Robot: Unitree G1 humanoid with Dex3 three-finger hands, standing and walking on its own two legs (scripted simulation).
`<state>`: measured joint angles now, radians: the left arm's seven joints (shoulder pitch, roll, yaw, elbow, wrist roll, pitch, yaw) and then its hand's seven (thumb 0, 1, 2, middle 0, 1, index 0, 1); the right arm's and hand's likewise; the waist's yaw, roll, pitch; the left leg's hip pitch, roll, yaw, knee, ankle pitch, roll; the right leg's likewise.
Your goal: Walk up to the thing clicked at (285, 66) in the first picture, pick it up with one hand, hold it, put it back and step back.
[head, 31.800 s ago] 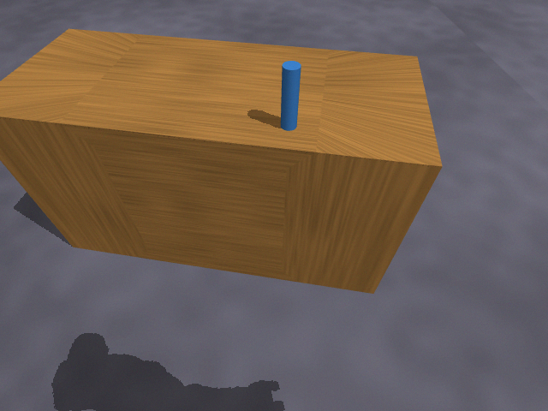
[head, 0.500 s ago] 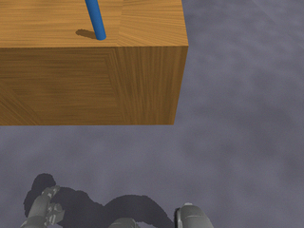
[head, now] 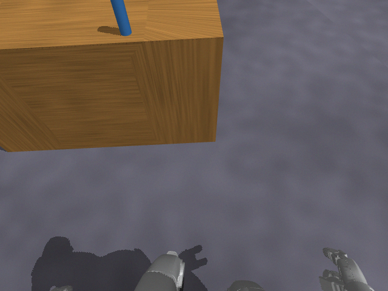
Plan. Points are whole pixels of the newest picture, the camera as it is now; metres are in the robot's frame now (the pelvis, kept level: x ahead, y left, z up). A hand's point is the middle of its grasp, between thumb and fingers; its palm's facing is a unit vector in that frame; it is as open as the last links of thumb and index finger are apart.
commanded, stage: step back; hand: left
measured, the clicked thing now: (119, 10) +0.97 +0.33 +0.03
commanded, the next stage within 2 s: stand in 1.24 s
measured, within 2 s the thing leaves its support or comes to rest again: neither
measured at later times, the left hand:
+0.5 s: hand out of the picture -0.06 +0.27 -0.15, palm faces +0.05 -0.94 -0.34, open 7.4 cm
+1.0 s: hand out of the picture +0.00 +0.29 -0.14, palm faces +0.04 -0.92 -0.39, open 7.4 cm
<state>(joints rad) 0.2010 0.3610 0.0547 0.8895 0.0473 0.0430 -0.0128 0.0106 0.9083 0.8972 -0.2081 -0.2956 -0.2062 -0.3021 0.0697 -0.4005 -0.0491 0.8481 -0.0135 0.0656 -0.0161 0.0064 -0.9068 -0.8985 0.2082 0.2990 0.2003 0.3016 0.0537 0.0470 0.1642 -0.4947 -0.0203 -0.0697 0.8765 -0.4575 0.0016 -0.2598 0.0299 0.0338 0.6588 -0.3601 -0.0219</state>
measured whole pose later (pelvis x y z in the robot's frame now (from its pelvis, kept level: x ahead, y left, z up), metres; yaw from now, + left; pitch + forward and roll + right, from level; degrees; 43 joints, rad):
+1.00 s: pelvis -0.07 +0.01 +0.01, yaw +3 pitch -2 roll +0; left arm 0.15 0.41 0.04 0.99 0.02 -0.02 0.00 0.01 0.91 0.90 -0.21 -0.30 -0.20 -0.30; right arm 0.16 -0.33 -0.03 1.01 -0.03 -0.02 0.01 0.01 -0.90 -0.90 0.21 0.30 0.20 0.30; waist 0.01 -0.02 0.09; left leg -0.23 0.02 0.03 0.58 -0.32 0.01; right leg -0.24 -0.02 0.00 0.54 -0.26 -0.01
